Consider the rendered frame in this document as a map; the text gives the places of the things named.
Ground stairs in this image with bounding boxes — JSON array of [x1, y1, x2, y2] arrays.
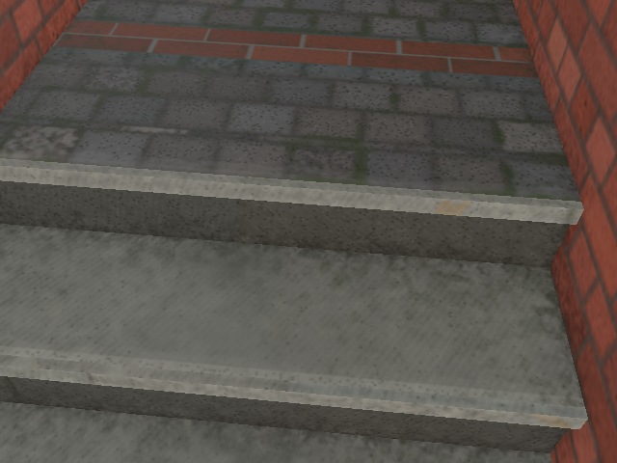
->
[[0, 180, 585, 463]]

